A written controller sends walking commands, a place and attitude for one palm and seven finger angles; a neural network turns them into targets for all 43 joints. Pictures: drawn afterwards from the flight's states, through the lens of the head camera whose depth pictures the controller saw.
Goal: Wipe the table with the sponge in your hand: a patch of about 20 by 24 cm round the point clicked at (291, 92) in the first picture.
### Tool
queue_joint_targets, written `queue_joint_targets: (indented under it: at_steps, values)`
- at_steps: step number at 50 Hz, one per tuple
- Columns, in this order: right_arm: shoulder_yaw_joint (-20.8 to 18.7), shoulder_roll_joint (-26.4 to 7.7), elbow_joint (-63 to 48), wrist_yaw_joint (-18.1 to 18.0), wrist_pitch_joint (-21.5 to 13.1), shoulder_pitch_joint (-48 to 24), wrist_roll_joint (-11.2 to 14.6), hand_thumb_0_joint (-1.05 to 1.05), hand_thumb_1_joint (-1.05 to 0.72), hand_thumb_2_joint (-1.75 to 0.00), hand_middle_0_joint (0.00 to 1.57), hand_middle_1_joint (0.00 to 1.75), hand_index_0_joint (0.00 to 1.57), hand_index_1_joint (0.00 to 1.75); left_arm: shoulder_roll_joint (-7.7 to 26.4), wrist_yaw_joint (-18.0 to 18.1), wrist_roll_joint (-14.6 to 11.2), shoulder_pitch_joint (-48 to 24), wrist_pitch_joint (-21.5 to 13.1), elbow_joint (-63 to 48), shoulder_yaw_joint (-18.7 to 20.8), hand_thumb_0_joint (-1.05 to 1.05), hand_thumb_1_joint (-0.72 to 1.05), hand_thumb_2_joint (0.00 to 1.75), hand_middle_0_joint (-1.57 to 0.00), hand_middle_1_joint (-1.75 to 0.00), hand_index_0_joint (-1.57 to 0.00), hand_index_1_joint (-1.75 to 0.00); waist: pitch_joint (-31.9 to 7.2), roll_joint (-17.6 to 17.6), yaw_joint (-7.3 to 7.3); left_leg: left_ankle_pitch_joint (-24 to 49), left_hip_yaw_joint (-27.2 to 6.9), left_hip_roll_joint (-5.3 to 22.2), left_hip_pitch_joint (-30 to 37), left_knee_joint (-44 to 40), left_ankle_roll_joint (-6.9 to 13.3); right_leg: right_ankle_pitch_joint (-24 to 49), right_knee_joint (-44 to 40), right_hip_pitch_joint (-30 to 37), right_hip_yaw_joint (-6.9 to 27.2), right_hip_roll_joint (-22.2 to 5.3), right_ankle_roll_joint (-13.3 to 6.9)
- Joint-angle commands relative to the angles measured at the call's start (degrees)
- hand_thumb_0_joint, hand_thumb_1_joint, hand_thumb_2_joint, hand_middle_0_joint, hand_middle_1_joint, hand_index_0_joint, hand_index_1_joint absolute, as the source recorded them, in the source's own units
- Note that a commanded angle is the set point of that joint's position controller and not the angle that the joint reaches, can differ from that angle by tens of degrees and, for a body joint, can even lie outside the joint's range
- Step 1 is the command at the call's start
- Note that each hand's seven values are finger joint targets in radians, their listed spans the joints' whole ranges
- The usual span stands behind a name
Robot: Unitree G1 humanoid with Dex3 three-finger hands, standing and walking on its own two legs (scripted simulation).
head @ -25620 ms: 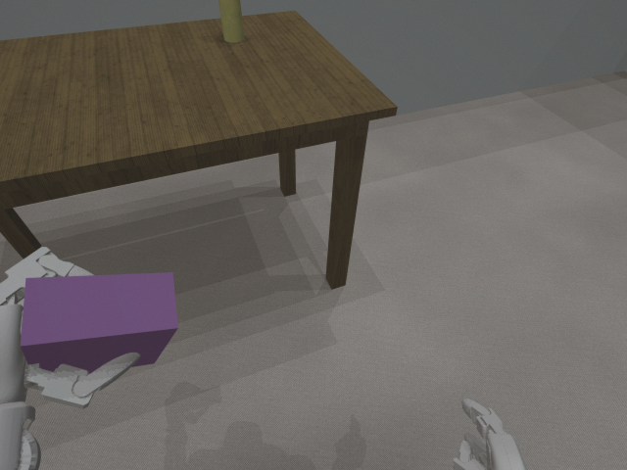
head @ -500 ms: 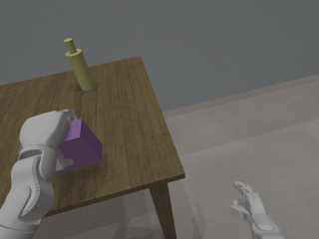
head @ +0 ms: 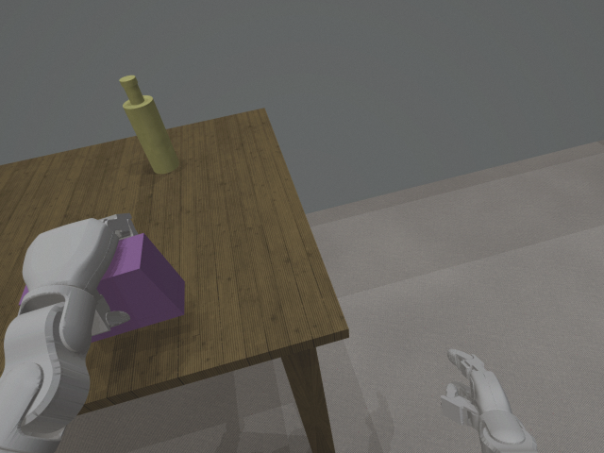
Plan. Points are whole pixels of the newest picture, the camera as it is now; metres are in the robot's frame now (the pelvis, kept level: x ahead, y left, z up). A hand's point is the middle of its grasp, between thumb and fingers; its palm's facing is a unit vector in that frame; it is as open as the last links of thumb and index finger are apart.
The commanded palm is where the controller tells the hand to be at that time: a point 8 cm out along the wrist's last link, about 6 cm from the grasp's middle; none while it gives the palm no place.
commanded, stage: lower the sponge onto the table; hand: left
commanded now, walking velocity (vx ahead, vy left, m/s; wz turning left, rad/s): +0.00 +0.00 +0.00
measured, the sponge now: (120, 298) +0.25 +0.28 +0.12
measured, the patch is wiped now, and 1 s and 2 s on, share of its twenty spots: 0.00 0.00 0.05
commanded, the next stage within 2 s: wipe forward along the first lane in 1.62 s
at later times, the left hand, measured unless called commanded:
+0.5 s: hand (105, 290) +0.24 +0.28 +0.15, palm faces +0.09 -0.08 -0.99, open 9.7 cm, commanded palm +0.20 +0.27 +0.22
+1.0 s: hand (115, 305) +0.23 +0.28 +0.12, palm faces +0.03 -0.10 -0.99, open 9.7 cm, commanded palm +0.21 +0.27 +0.19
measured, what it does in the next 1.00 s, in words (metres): stands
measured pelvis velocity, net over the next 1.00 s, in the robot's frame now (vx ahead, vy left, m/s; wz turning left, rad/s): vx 0.00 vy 0.00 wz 0.00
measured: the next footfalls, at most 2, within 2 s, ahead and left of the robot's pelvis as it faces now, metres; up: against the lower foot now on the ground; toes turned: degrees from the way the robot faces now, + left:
none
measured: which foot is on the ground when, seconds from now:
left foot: down 0.00-1.00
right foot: down 0.00-1.00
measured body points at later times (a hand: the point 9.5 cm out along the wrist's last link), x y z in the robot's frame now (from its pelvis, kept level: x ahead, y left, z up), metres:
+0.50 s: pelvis -0.01 +0.00 +0.00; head -0.02 -0.06 +0.44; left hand +0.23 +0.28 +0.20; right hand +0.25 -0.20 -0.08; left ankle +0.02 +0.12 -0.74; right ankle -0.02 -0.10 -0.74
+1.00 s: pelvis +0.00 +0.00 +0.00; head -0.01 -0.05 +0.45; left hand +0.23 +0.28 +0.18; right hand +0.24 -0.21 -0.09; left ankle +0.02 +0.12 -0.74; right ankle -0.02 -0.10 -0.74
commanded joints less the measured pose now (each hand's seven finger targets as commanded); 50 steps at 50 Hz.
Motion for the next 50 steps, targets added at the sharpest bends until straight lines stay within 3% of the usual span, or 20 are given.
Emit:
queue_joint_targets:
  at_steps: [1,4,5,8,9,14,15,19,20,24,26,31,34,35,39,40,44,46,49,50]
  values:
    - [-1.7,-5.5,-10.8,-0.6,-2.8,-13.1,0.0,0.00,-0.90,-0.90,0.20,0.30,0.20,0.30,12.1,0.9,2.0,-13.1,0.6,-8.4,7.4,0.00,0.10,1.30,-1.20,-1.60,-1.20,-1.60,-8.6,-6.6,-0.53,9.9,-1.6,-1.9,2.9,-1.5,2.4,10.9,-3.9,-0.2,3.2,0.7,-0.9]
    - [-1.6,-5.5,-11.2,-1.2,-2.9,-14.8,-0.1,0.00,-0.90,-0.90,0.20,0.30,0.20,0.30,14.9,1.0,3.6,-16.7,-0.1,-10.0,8.7,0.00,0.10,1.30,-1.20,-1.60,-1.20,-1.60,-10.1,-4.9,0.07,9.1,-1.9,-2.4,4.3,-1.2,2.7,9.1,-4.4,-0.5,5.2,1.3,-1.6]
    - [-1.4,-5.0,-11.2,-1.1,-3.3,-13.4,-0.2,0.00,-0.90,-0.90,0.20,0.30,0.20,0.30,13.2,1.3,3.8,-18.3,-1.1,-10.8,7.2,0.00,0.10,1.30,-1.20,-1.60,-1.20,-1.60,-11.9,-5.1,-0.29,10.7,-1.4,-2.4,4.7,-0.8,2.6,10.6,-3.5,0.6,3.1,0.7,-1.3]
    - [-2.1,-5.0,-10.7,-0.8,-3.4,-12.4,-0.7,0.00,-0.90,-0.90,0.20,0.30,0.20,0.30,14.3,2.4,3.3,-14.9,-3.2,-12.7,9.5,0.00,0.10,1.30,-1.20,-1.60,-1.20,-1.60,-13.2,-3.6,0.51,13.5,-1.9,-2.4,5.9,-0.7,2.7,14.1,-3.3,2.2,3.3,0.9,-1.5]
    - [-1.7,-5.0,-11.1,-0.8,-3.5,-14.1,-0.7,0.00,-0.90,-0.90,0.20,0.30,0.20,0.30,15.8,2.8,3.7,-14.6,-2.8,-14.0,10.9,0.00,0.10,1.30,-1.20,-1.60,-1.20,-1.60,-12.9,-2.2,1.02,13.1,-2.3,-2.5,6.0,-0.8,2.6,13.2,-3.6,1.9,5.3,1.5,-2.2]
    - [-1.8,-5.3,-10.4,-0.5,-2.8,-14.6,-0.3,0.00,-0.90,-0.90,0.20,0.30,0.20,0.30,14.5,3.9,3.6,-15.0,-0.6,-9.9,10.3,0.00,0.10,1.30,-1.20,-1.60,-1.20,-1.60,-8.8,-3.1,0.65,10.4,-2.0,-2.3,4.1,-1.7,2.1,9.9,-4.5,-0.1,5.7,1.7,-2.3]
    - [-1.9,-4.9,-10.8,-0.4,-2.9,-13.6,-0.2,0.00,-0.90,-0.90,0.20,0.30,0.20,0.30,12.0,3.9,3.0,-15.3,-0.5,-9.9,8.2,0.00,0.10,1.30,-1.20,-1.60,-1.20,-1.60,-9.8,-4.8,0.26,10.7,-1.3,-2.2,3.9,-1.4,2.2,10.6,-4.0,0.8,3.9,0.9,-1.6]
    - [-1.8,-5.6,-10.8,-0.7,-2.7,-15.3,-0.1,0.00,-0.90,-0.90,0.20,0.30,0.20,0.30,15.3,2.8,3.1,-14.0,0.7,-9.6,10.3,0.00,0.10,1.30,-1.20,-1.60,-1.20,-1.60,-9.9,-3.9,0.71,10.0,-1.8,-2.6,3.9,-1.4,2.4,10.2,-4.2,0.7,5.9,1.4,-1.9]
    - [-1.6,-5.0,-11.0,-0.7,-2.9,-14.4,-0.1,0.00,-0.90,-0.90,0.20,0.30,0.20,0.30,11.4,2.3,2.9,-14.0,0.7,-9.1,6.7,0.00,0.10,1.30,-1.20,-1.60,-1.20,-1.60,-9.9,-4.7,0.02,10.4,-1.1,-2.5,3.4,-0.9,2.5,11.2,-3.7,0.8,4.0,0.6,-1.2]
    - [-1.7,-5.5,-10.8,-1.0,-3.0,-14.5,-0.2,0.00,-0.90,-0.90,0.20,0.30,0.20,0.30,13.4,1.1,3.1,-13.2,-0.3,-9.9,8.2,0.00,0.10,1.30,-1.20,-1.60,-1.20,-1.60,-9.3,-4.7,-0.30,9.1,-1.8,-2.4,4.2,-1.1,2.6,9.6,-4.5,-0.5,5.5,1.4,-1.5]
    - [-1.9,-5.2,-10.5,-1.1,-3.5,-12.8,-0.4,0.00,-0.90,-0.90,0.20,0.30,0.20,0.30,11.4,1.3,3.2,-13.6,-1.9,-10.1,6.6,0.00,0.10,1.30,-1.20,-1.60,-1.20,-1.60,-9.3,-5.3,-0.70,9.3,-1.6,-2.2,4.5,-1.0,2.7,9.5,-4.5,-0.4,3.6,0.9,-1.1]
    - [-2.1,-5.3,-9.7,-1.5,-3.7,-11.9,-0.7,0.00,-0.90,-0.90,0.20,0.30,0.20,0.30,13.4,3.6,4.3,-15.4,-3.8,-6.9,9.0,0.00,0.10,1.30,-1.20,-1.60,-1.20,-1.60,-8.9,-5.1,-0.20,8.4,-1.7,-2.3,4.5,-1.7,2.4,7.3,-5.3,-0.2,3.8,1.2,-1.5]
    - [-2.0,-5.4,-10.0,-1.3,-3.6,-13.7,-0.7,0.00,-0.90,-0.90,0.20,0.30,0.20,0.30,14.2,4.7,4.6,-16.2,-3.7,-8.2,9.7,0.00,0.10,1.30,-1.20,-1.60,-1.20,-1.60,-10.0,-2.1,0.54,8.8,-1.9,-2.5,5.2,-1.9,2.3,7.4,-5.2,0.3,5.5,1.7,-2.2]
    - [-2.0,-5.0,-9.8,-1.2,-3.8,-12.7,-0.6,0.00,-0.90,-0.90,0.20,0.30,0.20,0.30,12.1,5.0,4.6,-17.3,-3.8,-7.2,8.0,0.00,0.10,1.30,-1.20,-1.60,-1.20,-1.60,-10.5,-3.3,-0.04,9.4,-1.4,-2.4,4.8,-1.5,2.2,8.2,-4.7,0.7,3.7,1.2,-1.8]
    - [-2.3,-5.7,-10.0,-0.7,-3.2,-13.8,-0.7,0.00,-0.90,-0.90,0.20,0.30,0.20,0.30,13.5,4.9,3.8,-10.9,-2.5,-6.9,10.5,0.00,0.10,1.30,-1.20,-1.60,-1.20,-1.60,-11.0,-3.3,1.14,11.0,-1.7,-2.6,4.6,-1.6,2.3,11.4,-4.2,2.2,5.5,1.5,-2.1]
    - [-2.2,-5.3,-10.2,-0.6,-3.4,-13.0,-0.5,0.00,-0.90,-0.90,0.20,0.30,0.20,0.30,10.6,4.7,3.5,-11.0,-2.3,-6.9,7.9,0.00,0.10,1.30,-1.20,-1.60,-1.20,-1.60,-10.8,-4.4,0.26,11.5,-1.0,-2.4,4.0,-1.0,2.4,12.3,-3.8,2.0,3.6,0.8,-1.5]
    - [-2.2,-5.9,-10.4,-0.6,-3.0,-13.4,-0.6,0.00,-0.90,-0.90,0.20,0.30,0.20,0.30,12.1,3.7,3.1,-7.7,-1.7,-7.6,9.3,0.00,0.10,1.30,-1.20,-1.60,-1.20,-1.60,-9.0,-4.5,0.24,10.8,-1.5,-2.4,3.9,-1.0,2.5,12.1,-4.3,0.8,5.1,1.4,-1.6]
    - [-2.4,-5.7,-10.2,-0.7,-3.3,-11.8,-0.6,0.00,-0.90,-0.90,0.20,0.30,0.20,0.30,10.2,3.5,3.1,-9.1,-2.8,-7.8,7.4,0.00,0.10,1.30,-1.20,-1.60,-1.20,-1.60,-8.9,-5.7,-0.64,10.9,-1.3,-2.2,4.0,-0.7,2.7,12.2,-4.1,0.5,3.4,1.1,-1.1]
    - [-2.7,-6.0,-10.4,-1.0,-3.5,-11.6,-0.8,0.00,-0.90,-0.90,0.20,0.30,0.20,0.30,13.5,4.2,3.5,-8.8,-4.3,-10.9,10.1,0.00,0.10,1.30,-1.20,-1.60,-1.20,-1.60,-10.6,-4.7,-0.33,11.8,-1.7,-2.3,5.3,-0.5,2.7,12.9,-4.0,1.0,4.8,1.5,-1.5]
    - [-2.4,-5.3,-10.6,-1.1,-3.8,-11.4,-0.8,0.00,-0.90,-0.90,0.20,0.30,0.20,0.30,10.5,4.4,3.9,-10.4,-4.9,-10.9,7.4,0.00,0.10,1.30,-1.20,-1.60,-1.20,-1.60,-10.1,-4.6,-0.79,11.6,-1.2,-2.2,5.2,-0.2,2.7,12.2,-3.9,0.4,3.3,1.0,-1.1]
